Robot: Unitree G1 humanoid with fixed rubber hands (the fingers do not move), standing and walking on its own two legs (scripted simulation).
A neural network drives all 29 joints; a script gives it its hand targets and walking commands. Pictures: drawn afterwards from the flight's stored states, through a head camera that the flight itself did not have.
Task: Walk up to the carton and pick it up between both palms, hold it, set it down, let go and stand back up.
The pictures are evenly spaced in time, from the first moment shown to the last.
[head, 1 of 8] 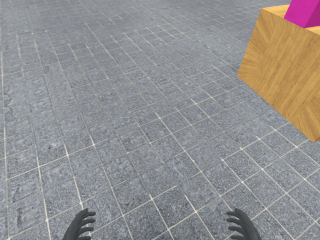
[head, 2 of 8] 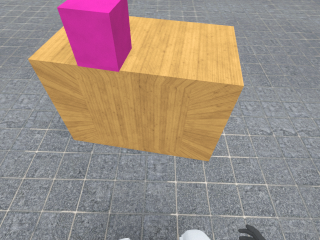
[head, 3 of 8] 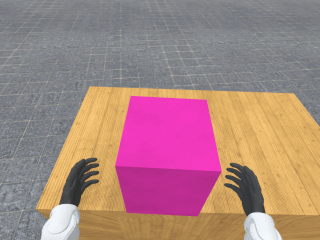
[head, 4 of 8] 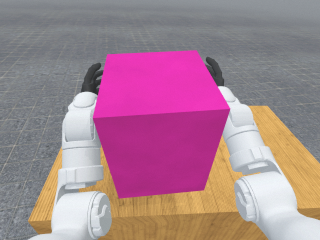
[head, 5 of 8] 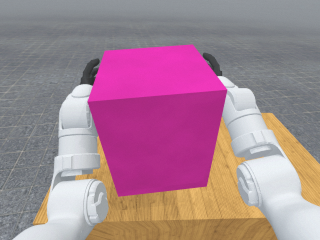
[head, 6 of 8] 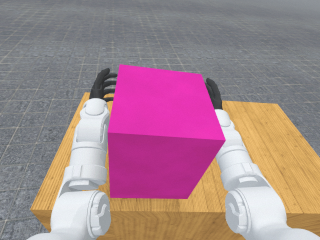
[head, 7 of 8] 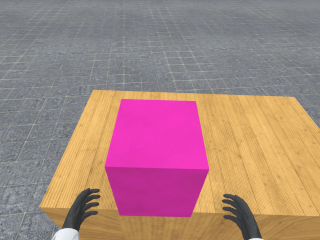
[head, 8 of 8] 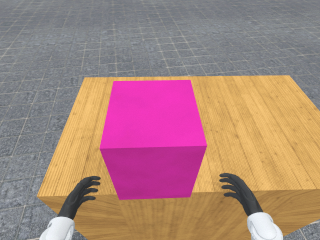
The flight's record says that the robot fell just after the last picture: no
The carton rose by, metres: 0.21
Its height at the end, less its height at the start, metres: +0.00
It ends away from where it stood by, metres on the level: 0.03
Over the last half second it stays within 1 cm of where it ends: yes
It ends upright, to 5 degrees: yes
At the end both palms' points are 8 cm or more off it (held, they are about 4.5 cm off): yes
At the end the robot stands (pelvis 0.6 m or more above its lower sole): yes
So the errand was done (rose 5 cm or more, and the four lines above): yes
